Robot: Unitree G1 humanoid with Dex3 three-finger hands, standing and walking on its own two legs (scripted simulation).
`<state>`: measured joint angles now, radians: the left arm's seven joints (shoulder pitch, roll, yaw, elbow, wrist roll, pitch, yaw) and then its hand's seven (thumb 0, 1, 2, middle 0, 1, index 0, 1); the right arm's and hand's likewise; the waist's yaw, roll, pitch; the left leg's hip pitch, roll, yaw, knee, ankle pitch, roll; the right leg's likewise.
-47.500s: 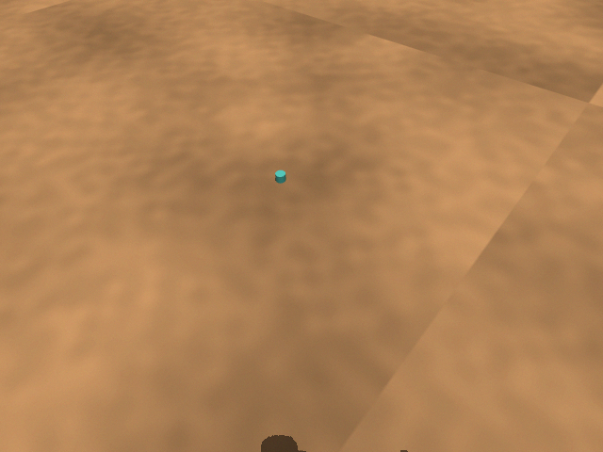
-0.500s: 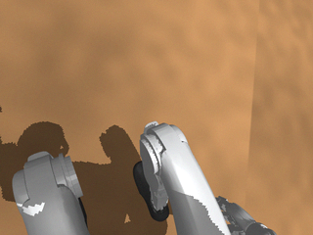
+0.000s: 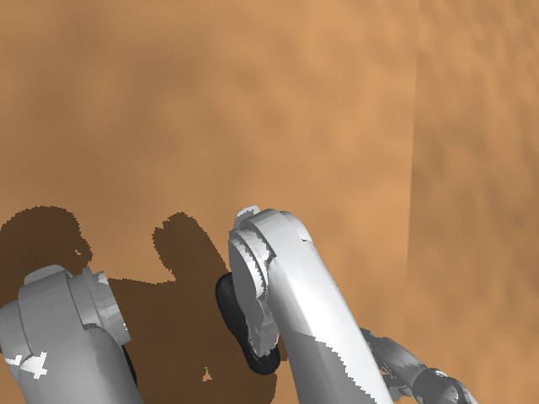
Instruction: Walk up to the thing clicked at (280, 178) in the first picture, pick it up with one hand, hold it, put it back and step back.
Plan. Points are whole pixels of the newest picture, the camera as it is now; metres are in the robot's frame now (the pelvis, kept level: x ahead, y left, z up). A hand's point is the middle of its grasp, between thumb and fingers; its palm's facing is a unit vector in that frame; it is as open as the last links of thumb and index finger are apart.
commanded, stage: rest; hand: left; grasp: from above
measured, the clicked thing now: out of the picture +0.44 +0.33 -0.26
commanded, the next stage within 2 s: open in 0.34 s
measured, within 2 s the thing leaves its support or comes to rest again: rests again in 0.14 s
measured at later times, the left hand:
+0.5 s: hand out of the picture +0.41 +0.33 -0.24, palm faces -0.43 -0.17 -0.89, open 6.2 cm
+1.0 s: hand out of the picture +0.41 +0.33 -0.25, palm faces -0.42 -0.17 -0.89, open 11.2 cm
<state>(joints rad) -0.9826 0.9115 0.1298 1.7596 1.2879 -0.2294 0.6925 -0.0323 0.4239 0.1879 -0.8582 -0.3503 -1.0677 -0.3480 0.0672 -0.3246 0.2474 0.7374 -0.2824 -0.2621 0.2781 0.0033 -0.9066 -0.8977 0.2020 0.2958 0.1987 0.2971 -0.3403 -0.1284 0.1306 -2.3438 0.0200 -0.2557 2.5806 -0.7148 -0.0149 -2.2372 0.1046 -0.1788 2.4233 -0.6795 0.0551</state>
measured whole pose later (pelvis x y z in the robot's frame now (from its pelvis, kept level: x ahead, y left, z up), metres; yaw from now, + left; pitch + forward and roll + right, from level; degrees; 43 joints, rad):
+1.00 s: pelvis -0.01 +0.00 +0.00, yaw -1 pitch +24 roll -14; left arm -0.99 0.98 0.12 1.78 1.24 -0.21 0.68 0.00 -0.06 0.59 -0.46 -0.66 -0.48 -0.63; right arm 0.05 -0.36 0.30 0.70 -0.28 -0.30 0.29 0.00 -0.90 -0.90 0.20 0.30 0.20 0.30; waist -0.36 -0.16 0.18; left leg -2.33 0.02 -0.28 2.58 -0.71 -0.01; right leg -2.21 0.11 -0.20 2.40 -0.66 0.06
